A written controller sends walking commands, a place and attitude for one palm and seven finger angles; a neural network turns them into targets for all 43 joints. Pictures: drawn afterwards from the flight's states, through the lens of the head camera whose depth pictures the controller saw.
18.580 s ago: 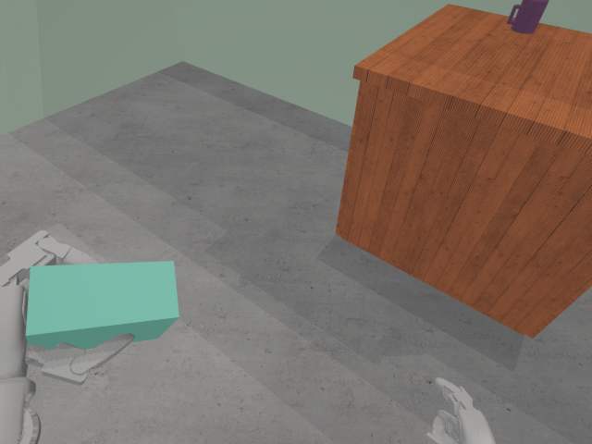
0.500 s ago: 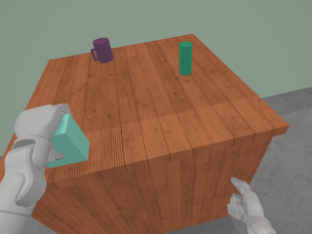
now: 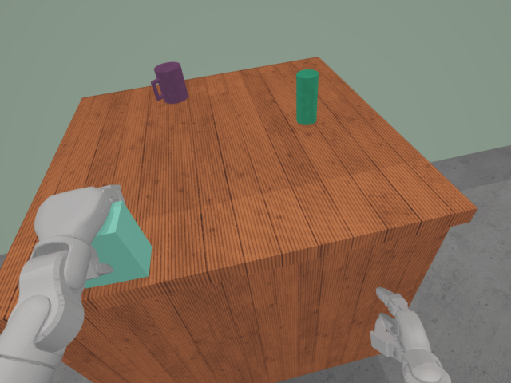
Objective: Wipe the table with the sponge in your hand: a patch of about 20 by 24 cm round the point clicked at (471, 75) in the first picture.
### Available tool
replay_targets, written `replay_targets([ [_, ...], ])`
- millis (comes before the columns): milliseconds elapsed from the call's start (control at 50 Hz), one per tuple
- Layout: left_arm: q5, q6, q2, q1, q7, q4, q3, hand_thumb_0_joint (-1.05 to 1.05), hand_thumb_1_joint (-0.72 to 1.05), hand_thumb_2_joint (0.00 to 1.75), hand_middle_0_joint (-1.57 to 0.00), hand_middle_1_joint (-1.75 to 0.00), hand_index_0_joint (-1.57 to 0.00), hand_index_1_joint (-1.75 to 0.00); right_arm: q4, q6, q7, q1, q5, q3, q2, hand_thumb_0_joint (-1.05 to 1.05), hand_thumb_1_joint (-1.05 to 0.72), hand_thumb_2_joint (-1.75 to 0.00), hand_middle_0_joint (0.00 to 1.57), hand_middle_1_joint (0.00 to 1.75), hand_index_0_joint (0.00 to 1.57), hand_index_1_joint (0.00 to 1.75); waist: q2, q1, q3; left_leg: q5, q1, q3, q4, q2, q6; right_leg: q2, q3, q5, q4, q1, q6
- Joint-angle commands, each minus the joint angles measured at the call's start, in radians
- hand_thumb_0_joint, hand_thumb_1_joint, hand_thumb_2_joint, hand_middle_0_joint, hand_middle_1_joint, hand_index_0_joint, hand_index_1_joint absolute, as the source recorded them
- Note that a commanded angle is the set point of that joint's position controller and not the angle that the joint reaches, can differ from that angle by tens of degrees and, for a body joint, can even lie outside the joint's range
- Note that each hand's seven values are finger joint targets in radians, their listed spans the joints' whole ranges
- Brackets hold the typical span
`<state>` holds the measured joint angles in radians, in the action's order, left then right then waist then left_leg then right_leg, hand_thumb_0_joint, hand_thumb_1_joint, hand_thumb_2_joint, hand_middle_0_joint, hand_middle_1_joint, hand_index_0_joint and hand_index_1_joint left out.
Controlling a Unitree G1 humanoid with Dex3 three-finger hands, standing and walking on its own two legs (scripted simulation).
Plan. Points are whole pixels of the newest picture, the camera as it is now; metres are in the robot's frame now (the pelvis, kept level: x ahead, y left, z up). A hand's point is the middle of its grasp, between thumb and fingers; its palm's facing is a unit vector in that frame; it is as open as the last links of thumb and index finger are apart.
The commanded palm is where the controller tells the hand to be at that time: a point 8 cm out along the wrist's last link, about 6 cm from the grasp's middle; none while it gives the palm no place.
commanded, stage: lower the sponge onto the table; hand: left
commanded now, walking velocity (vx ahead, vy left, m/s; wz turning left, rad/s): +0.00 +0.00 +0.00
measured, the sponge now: (109, 253) +0.25 +0.29 +0.09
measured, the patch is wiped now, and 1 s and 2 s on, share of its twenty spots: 0.00 0.15 0.25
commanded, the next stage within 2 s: wipe forward along the first lane in 0.20 s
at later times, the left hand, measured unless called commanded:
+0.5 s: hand (98, 228) +0.26 +0.30 +0.14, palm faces +0.05 -0.02 -1.00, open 9.9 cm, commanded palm +0.24 +0.29 +0.19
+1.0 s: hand (105, 208) +0.31 +0.32 +0.14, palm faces -0.03 +0.00 -1.00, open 9.9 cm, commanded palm +0.29 +0.31 +0.17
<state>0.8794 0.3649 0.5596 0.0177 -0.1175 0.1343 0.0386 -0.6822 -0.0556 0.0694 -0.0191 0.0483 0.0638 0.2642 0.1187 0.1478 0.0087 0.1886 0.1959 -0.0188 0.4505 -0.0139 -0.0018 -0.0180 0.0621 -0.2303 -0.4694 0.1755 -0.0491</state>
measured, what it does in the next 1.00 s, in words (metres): stands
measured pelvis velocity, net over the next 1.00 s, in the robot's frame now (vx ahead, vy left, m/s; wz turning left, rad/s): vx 0.00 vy -0.01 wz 0.01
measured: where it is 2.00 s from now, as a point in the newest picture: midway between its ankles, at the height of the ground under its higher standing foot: outside the picture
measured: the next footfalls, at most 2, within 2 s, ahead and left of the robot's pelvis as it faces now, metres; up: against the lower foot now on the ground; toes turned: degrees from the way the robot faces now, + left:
none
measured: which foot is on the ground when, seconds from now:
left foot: down 0.00-1.00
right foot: down 0.00-1.00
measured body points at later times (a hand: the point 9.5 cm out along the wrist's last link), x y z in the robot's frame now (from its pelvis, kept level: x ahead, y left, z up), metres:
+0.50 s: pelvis +0.00 +0.00 +0.00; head -0.02 -0.05 +0.45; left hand +0.25 +0.30 +0.19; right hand +0.26 -0.20 -0.08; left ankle +0.04 +0.12 -0.74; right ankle +0.02 -0.09 -0.74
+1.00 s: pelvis +0.00 -0.01 -0.01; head -0.01 -0.06 +0.44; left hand +0.30 +0.31 +0.19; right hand +0.20 -0.25 -0.11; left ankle +0.04 +0.12 -0.74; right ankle +0.02 -0.09 -0.74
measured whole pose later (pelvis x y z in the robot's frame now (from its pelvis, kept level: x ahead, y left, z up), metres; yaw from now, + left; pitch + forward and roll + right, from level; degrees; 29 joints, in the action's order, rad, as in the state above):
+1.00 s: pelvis +0.00 -0.01 -0.01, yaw +1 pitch +0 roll +0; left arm 0.91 0.23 0.61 0.28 -0.13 -0.28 -0.02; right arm -0.69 -0.01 0.10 -0.15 0.07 0.02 0.31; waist 0.11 0.08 0.04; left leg 0.21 0.30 -0.04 0.52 0.00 0.00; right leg -0.03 0.09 -0.25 -0.52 0.27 -0.07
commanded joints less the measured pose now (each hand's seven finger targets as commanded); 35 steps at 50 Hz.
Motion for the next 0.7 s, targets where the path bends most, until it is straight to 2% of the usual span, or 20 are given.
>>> replay_targets([
  [0, 0.018, -0.018, 0.275, 0.275, 0.050, 0.192, -0.197, 0.00, 0.10, 1.30, -1.20, -1.60, -1.20, -1.60, 0.188, -0.065, 0.005, 0.237, 0.004, -0.034, 0.080, 0.00, -0.90, -0.90, 0.20, 0.30, 0.20, 0.30, -0.066, -0.001, 0.187, -0.084, -0.070, -0.019, -0.048, -0.019, -0.024, 0.008, -0.102, 0.022, 0.107, -0.017, -0.013],
  [20, 0.018, -0.017, 0.237, 0.287, 0.050, 0.173, -0.163, 0.00, 0.10, 1.30, -1.20, -1.60, -1.20, -1.60, 0.186, -0.063, 0.005, 0.222, -0.002, -0.032, 0.079, 0.00, -0.90, -0.90, 0.20, 0.30, 0.20, 0.30, -0.069, -0.006, 0.195, -0.093, -0.061, -0.009, -0.046, -0.021, -0.025, 0.017, -0.079, 0.036, 0.105, -0.022, -0.009],
  [60, 0.013, -0.020, 0.221, 0.245, 0.051, 0.156, -0.161, 0.00, 0.10, 1.30, -1.20, -1.60, -1.20, -1.60, 0.176, -0.056, -0.001, 0.211, -0.001, -0.037, 0.084, 0.00, -0.90, -0.90, 0.20, 0.30, 0.20, 0.30, -0.069, -0.007, 0.164, -0.099, -0.058, -0.009, -0.051, -0.019, -0.023, 0.012, -0.065, 0.047, 0.108, -0.010, -0.005],
  [100, 0.013, -0.020, 0.242, 0.237, 0.052, 0.201, -0.180, 0.00, 0.10, 1.30, -1.20, -1.60, -1.20, -1.60, 0.191, -0.061, -0.001, 0.238, 0.006, -0.034, 0.078, 0.00, -0.90, -0.90, 0.20, 0.30, 0.20, 0.30, -0.054, -0.002, 0.180, -0.092, -0.068, -0.016, -0.050, -0.019, -0.024, 0.006, -0.092, 0.035, 0.102, -0.016, -0.012],
  [140, 0.017, -0.018, 0.181, 0.232, 0.053, 0.182, -0.126, 0.00, 0.10, 1.30, -1.20, -1.60, -1.20, -1.60, 0.185, -0.059, -0.005, 0.210, 0.002, -0.037, 0.077, 0.00, -0.90, -0.90, 0.20, 0.30, 0.20, 0.30, -0.070, -0.011, 0.175, -0.106, -0.063, -0.009, -0.048, -0.019, -0.025, 0.012, -0.060, 0.048, 0.102, -0.005, -0.002],
  [200, 0.016, -0.013, 0.220, 0.210, 0.055, 0.193, -0.163, 0.00, 0.10, 1.30, -1.20, -1.60, -1.20, -1.60, 0.194, -0.059, -0.005, 0.236, 0.006, -0.036, 0.081, 0.00, -0.90, -0.90, 0.20, 0.30, 0.20, 0.30, -0.062, -0.002, 0.174, -0.081, -0.060, -0.014, -0.051, -0.016, -0.025, 0.007, -0.086, 0.031, 0.101, -0.011, -0.010],
  [240, 0.011, -0.014, 0.172, 0.193, 0.057, 0.177, -0.125, 0.00, 0.10, 1.30, -1.20, -1.60, -1.20, -1.60, 0.190, -0.059, -0.008, 0.208, 0.003, -0.038, 0.079, 0.00, -0.90, -0.90, 0.20, 0.30, 0.20, 0.30, -0.083, -0.009, 0.178, -0.104, -0.054, -0.007, -0.046, -0.019, -0.025, 0.014, -0.058, 0.056, 0.096, -0.013, 0.000],
  [280, 0.011, -0.010, 0.171, 0.154, 0.054, 0.177, -0.128, 0.00, 0.10, 1.30, -1.20, -1.60, -1.20, -1.60, 0.188, -0.051, -0.011, 0.204, 0.001, -0.042, 0.084, 0.00, -0.90, -0.90, 0.20, 0.30, 0.20, 0.30, -0.091, -0.006, 0.169, -0.110, -0.051, -0.006, -0.045, -0.019, -0.028, 0.012, -0.053, 0.070, 0.096, -0.010, 0.003],
  [300, 0.012, -0.004, 0.198, 0.188, 0.052, 0.178, -0.147, 0.00, 0.10, 1.30, -1.20, -1.60, -1.20, -1.60, 0.194, -0.055, -0.008, 0.229, 0.009, -0.038, 0.083, 0.00, -0.90, -0.90, 0.20, 0.30, 0.20, 0.30, -0.068, -0.010, 0.148, -0.081, -0.050, -0.009, -0.047, -0.017, -0.027, 0.006, -0.078, 0.036, 0.103, 0.006, -0.005],
  [380, 0.034, 0.003, 0.204, 0.292, 0.047, 0.037, -0.121, 0.00, 0.10, 1.30, -1.20, -1.60, -1.20, -1.60, 0.164, -0.040, 0.008, 0.191, 0.010, -0.040, 0.098, 0.00, -0.90, -0.90, 0.20, 0.30, 0.20, 0.30, -0.117, -0.033, 0.110, -0.020, -0.020, -0.002, -0.055, -0.023, -0.027, 0.008, -0.055, -0.026, 0.121, 0.039, 0.007],
  [400, 0.042, 0.003, 0.219, 0.329, 0.042, 0.038, -0.122, 0.00, 0.10, 1.30, -1.20, -1.60, -1.20, -1.60, 0.173, -0.047, 0.013, 0.210, 0.018, -0.035, 0.094, 0.00, -0.90, -0.90, 0.20, 0.30, 0.20, 0.30, -0.080, -0.034, 0.108, 0.005, -0.027, -0.004, -0.055, -0.025, -0.027, 0.004, -0.080, -0.055, 0.123, 0.050, -0.003],
  [420, 0.046, -0.001, 0.199, 0.356, 0.040, 0.016, -0.101, 0.00, 0.10, 1.30, -1.20, -1.60, -1.20, -1.60, 0.174, -0.048, 0.017, 0.189, 0.012, -0.038, 0.096, 0.00, -0.90, -0.90, 0.20, 0.30, 0.20, 0.30, -0.082, -0.033, 0.142, -0.004, -0.025, -0.002, -0.050, -0.029, -0.027, 0.012, -0.062, -0.044, 0.115, 0.034, -0.003],
  [460, 0.052, -0.006, 0.189, 0.338, 0.029, -0.056, -0.092, 0.00, 0.10, 1.30, -1.20, -1.60, -1.20, -1.60, 0.161, -0.043, 0.019, 0.169, 0.012, -0.043, 0.104, 0.00, -0.90, -0.90, 0.20, 0.30, 0.20, 0.30, -0.111, -0.038, 0.122, -0.013, -0.020, -0.004, -0.048, -0.028, -0.030, 0.007, -0.054, -0.031, 0.118, 0.044, 0.001],
  [500, 0.053, -0.021, 0.210, 0.363, 0.021, -0.045, -0.106, 0.00, 0.10, 1.30, -1.20, -1.60, -1.20, -1.60, 0.171, -0.047, 0.018, 0.177, 0.020, -0.042, 0.098, 0.00, -0.90, -0.90, 0.20, 0.30, 0.20, 0.30, -0.094, -0.039, 0.145, -0.018, -0.027, -0.008, -0.041, -0.029, -0.030, 0.006, -0.070, -0.021, 0.110, 0.036, -0.004],
  [540, 0.050, -0.033, 0.187, 0.379, 0.013, -0.097, -0.084, 0.00, 0.10, 1.30, -1.20, -1.60, -1.20, -1.60, 0.166, -0.045, 0.019, 0.151, 0.018, -0.042, 0.100, 0.00, -0.90, -0.90, 0.20, 0.30, 0.20, 0.30, -0.136, -0.049, 0.146, -0.028, -0.017, -0.002, -0.033, -0.029, -0.033, 0.013, -0.052, -0.005, 0.110, 0.040, 0.006],
  [580, 0.047, -0.048, 0.206, 0.396, 0.009, -0.131, -0.098, 0.00, 0.10, 1.30, -1.20, -1.60, -1.20, -1.60, 0.163, -0.037, 0.020, 0.137, 0.018, -0.048, 0.109, 0.00, -0.90, -0.90, 0.20, 0.30, 0.20, 0.30, -0.134, -0.050, 0.131, -0.016, -0.005, -0.002, -0.028, -0.032, -0.035, 0.013, -0.053, -0.009, 0.113, 0.046, 0.008],
  [600, 0.052, -0.055, 0.250, 0.394, 0.011, -0.132, -0.137, 0.00, 0.10, 1.30, -1.20, -1.60, -1.20, -1.60, 0.169, -0.043, 0.020, 0.142, 0.020, -0.047, 0.110, 0.00, -0.90, -0.90, 0.20, 0.30, 0.20, 0.30, -0.125, -0.045, 0.139, -0.010, -0.006, -0.006, -0.028, -0.030, -0.034, 0.010, -0.070, -0.022, 0.112, 0.043, 0.002],
  [620, 0.052, -0.059, 0.204, 0.411, 0.008, -0.140, -0.098, 0.00, 0.10, 1.30, -1.20, -1.60, -1.20, -1.60, 0.178, -0.042, 0.022, 0.131, 0.015, -0.048, 0.110, 0.00, -0.90, -0.90, 0.20, 0.30, 0.20, 0.30, -0.127, -0.048, 0.163, -0.032, -0.003, 0.001, -0.018, -0.037, -0.036, 0.015, -0.058, 0.010, 0.105, 0.029, 0.002],
  [660, 0.048, -0.063, 0.216, 0.402, 0.007, -0.214, -0.109, 0.00, 0.10, 1.30, -1.20, -1.60, -1.20, -1.60, 0.162, -0.032, 0.022, 0.106, 0.017, -0.053, 0.120, 0.00, -0.90, -0.90, 0.20, 0.30, 0.20, 0.30, -0.155, -0.057, 0.117, -0.011, 0.017, 0.002, -0.018, -0.033, -0.036, 0.013, -0.050, -0.009, 0.113, 0.058, 0.010],
  [680, 0.050, -0.071, 0.230, 0.431, 0.009, -0.216, -0.114, 0.00, 0.10, 1.30, -1.20, -1.60, -1.20, -1.60, 0.160, -0.030, 0.023, 0.102, 0.019, -0.057, 0.122, 0.00, -0.90, -0.90, 0.20, 0.30, 0.20, 0.30, -0.138, -0.060, 0.133, -0.012, 0.018, 0.005, -0.010, -0.035, -0.036, 0.016, -0.058, 0.000, 0.109, 0.055, 0.011],
])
